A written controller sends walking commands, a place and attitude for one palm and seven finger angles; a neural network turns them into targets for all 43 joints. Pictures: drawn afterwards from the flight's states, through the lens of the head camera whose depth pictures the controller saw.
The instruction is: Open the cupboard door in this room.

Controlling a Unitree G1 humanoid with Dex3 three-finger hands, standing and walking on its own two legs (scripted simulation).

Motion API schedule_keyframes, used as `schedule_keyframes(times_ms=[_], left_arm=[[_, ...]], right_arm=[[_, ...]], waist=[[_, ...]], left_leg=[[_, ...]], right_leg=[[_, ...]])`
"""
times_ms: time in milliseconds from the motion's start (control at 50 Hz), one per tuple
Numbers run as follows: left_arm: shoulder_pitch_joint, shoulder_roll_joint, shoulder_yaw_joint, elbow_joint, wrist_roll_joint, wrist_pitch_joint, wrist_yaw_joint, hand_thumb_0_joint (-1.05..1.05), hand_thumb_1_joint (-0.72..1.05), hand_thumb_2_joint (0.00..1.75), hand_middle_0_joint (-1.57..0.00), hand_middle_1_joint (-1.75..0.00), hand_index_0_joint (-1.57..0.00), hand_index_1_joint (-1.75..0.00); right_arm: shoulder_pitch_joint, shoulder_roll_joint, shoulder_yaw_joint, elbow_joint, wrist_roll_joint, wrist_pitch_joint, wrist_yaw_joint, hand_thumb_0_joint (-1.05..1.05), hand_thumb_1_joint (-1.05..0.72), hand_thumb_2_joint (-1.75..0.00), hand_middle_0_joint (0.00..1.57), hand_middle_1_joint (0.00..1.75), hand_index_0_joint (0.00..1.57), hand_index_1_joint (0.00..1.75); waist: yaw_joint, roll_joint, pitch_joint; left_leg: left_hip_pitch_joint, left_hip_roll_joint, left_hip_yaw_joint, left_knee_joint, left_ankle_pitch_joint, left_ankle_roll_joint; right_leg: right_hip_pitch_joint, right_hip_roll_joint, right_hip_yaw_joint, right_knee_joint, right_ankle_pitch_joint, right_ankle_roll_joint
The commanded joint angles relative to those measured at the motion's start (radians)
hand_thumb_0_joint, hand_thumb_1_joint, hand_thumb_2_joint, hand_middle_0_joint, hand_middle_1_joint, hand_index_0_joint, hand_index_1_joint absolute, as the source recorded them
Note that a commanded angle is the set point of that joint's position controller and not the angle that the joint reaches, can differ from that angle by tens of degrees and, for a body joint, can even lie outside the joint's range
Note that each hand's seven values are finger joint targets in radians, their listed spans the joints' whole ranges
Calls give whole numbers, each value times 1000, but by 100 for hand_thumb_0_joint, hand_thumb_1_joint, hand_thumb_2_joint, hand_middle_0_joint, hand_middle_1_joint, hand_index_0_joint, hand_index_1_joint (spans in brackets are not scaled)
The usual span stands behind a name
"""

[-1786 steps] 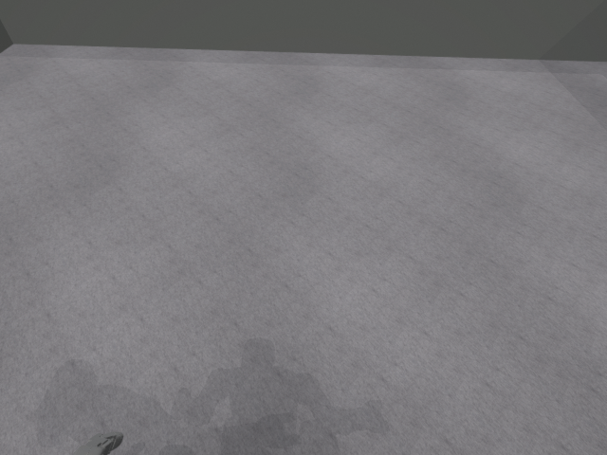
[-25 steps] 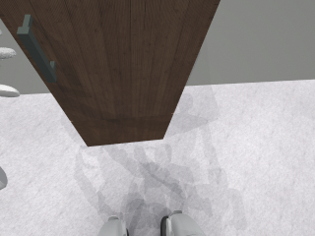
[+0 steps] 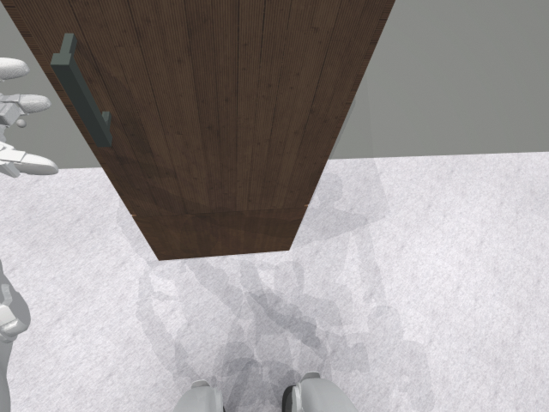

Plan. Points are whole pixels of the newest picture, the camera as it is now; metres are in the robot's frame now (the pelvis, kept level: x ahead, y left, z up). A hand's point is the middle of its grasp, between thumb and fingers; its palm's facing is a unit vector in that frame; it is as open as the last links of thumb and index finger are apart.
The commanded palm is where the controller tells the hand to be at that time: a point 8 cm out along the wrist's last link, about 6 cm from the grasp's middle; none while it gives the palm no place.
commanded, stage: move the hooked fingers beside the handle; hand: left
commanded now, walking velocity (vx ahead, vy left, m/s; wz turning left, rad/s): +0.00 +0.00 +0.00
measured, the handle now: (88, 95) +0.53 +0.23 +0.10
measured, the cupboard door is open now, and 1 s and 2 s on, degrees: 0 0 0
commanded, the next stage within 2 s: slide the fingers in behind the handle in 0.12 s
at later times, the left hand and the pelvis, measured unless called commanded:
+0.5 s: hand (38, 119) +0.48 +0.28 +0.10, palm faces +0.04 -1.00 +0.01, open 14.0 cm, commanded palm +0.46 +0.33 +0.09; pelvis +0.00 +0.00 +0.00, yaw -1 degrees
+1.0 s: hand (65, 124) +0.48 +0.25 +0.10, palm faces +0.04 -1.00 +0.02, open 14.0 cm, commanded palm +0.45 +0.29 +0.09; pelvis +0.00 +0.00 +0.00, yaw +0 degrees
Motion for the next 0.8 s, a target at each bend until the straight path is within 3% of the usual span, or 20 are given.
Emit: schedule_keyframes(times_ms=[0,100,160,180,240,300,340,380,440,480,520,560,580,620,660,740,780], left_arm=[[-373,381,48,-220,3,-65,-2,0,-50,30,-30,-120,-30,-120],[-412,353,45,-254,-33,-90,-24,0,-50,30,-30,-120,-30,-120],[-416,328,25,-220,-44,-71,-42,0,-50,30,-30,-120,-30,-120],[-417,355,33,-211,-35,-61,-41,0,-50,30,-30,-120,-30,-120],[-415,297,-24,-199,-18,-32,-29,0,-50,30,-30,-120,-30,-120],[-384,353,39,-239,-23,-42,-10,0,-50,30,-30,-120,-30,-120],[-385,350,47,-272,-30,-54,-1,0,-50,30,-30,-120,-30,-120],[-365,336,52,-295,-38,-69,6,0,-50,30,-30,-120,-30,-120],[-323,323,50,-264,-33,-58,19,0,-50,30,-30,-120,-30,-120],[-337,331,51,-288,-28,-57,25,0,-50,30,-30,-120,-30,-120],[-325,298,28,-285,-22,-54,31,0,-50,30,-30,-120,-30,-120],[-334,234,-13,-335,-30,-66,36,0,-50,30,-30,-120,-30,-120],[-337,251,7,-350,-35,-73,40,0,-50,30,-30,-120,-30,-120],[-333,207,-15,-325,-48,-74,42,0,-50,30,-30,-120,-30,-120],[-337,182,-24,-312,-61,-74,44,0,-50,30,-30,-120,-30,-120],[-345,180,-38,-270,-35,-58,65,0,-50,30,-30,-120,-30,-120],[-345,168,-43,-328,-28,-72,79,0,-50,30,-30,-120,-30,-120]], right_arm=[[173,-199,-80,-51,1,-16,-17,0,-90,-90,20,30,20,30],[178,-202,-86,-37,0,-16,-15,0,-90,-90,20,30,20,30],[181,-203,-81,-30,1,-15,-20,0,-90,-90,20,30,20,30],[181,-206,-80,-24,2,-14,-22,0,-90,-90,20,30,20,30],[186,-200,-79,-26,2,-14,-21,0,-90,-90,20,30,20,30],[197,-201,-83,-36,-2,-11,-17,0,-90,-90,20,30,20,30],[195,-198,-85,-39,-3,-12,-13,0,-90,-90,20,30,20,30],[193,-195,-87,-46,-5,-12,-5,0,-90,-90,20,30,20,30],[188,-193,-89,-51,-2,-9,-1,0,-90,-90,20,30,20,30],[184,-192,-88,-56,0,-6,-2,0,-90,-90,20,30,20,30],[182,-189,-87,-58,1,-5,1,0,-90,-90,20,30,20,30],[182,-183,-90,-60,-1,-8,3,0,-90,-90,20,30,20,30],[185,-186,-94,-51,-3,-7,4,0,-90,-90,20,30,20,30],[181,-184,-95,-43,-1,-7,3,0,-90,-90,20,30,20,30],[177,-184,-92,-43,0,-11,3,0,-90,-90,20,30,20,30],[169,-182,-90,-37,-1,-14,2,0,-90,-90,20,30,20,30],[168,-176,-92,-45,-3,-17,3,0,-90,-90,20,30,20,30]], waist=[[12,200,-431],[-4,202,-470],[-11,200,-448],[-8,201,-435],[-23,183,-398],[8,193,-477],[8,178,-490],[20,212,-509],[15,151,-447],[20,186,-456],[18,183,-427],[11,225,-445],[16,227,-469],[3,168,-442],[4,165,-428],[4,142,-382],[18,194,-447]], left_leg=[[312,-37,-78,-93,487,-9],[368,-27,-88,-82,500,-12],[346,-31,-87,-83,478,-6],[337,-29,-93,-88,479,-8],[309,-32,-87,-94,428,-2],[337,-32,-87,-88,506,-7],[333,-30,-84,-86,518,-6],[364,-28,-84,-85,556,-11],[300,-31,-70,-94,503,-3],[319,-32,-70,-100,515,-4],[327,-30,-75,-106,505,-7],[399,-25,-82,-102,569,-12],[425,-19,-87,-100,591,-18],[401,-20,-87,-100,556,-15],[387,-24,-87,-105,544,-13],[333,-31,-83,-117,462,-11],[394,-29,-87,-113,541,-17]], right_leg=[[165,58,42,-38,323,-31],[134,65,36,-43,305,-30],[128,65,36,-46,298,-33],[124,63,33,-46,295,-32],[105,59,34,-57,266,-26],[160,62,35,-44,327,-30],[177,62,35,-41,345,-28],[177,67,34,-37,360,-32],[201,65,36,-46,359,-26],[200,64,36,-43,364,-28],[173,65,29,-48,335,-29],[137,69,26,-49,334,-33],[134,68,26,-52,336,-31],[136,70,23,-56,327,-29],[142,69,23,-53,326,-33],[148,61,26,-57,295,-30],[152,59,26,-47,322,-32]])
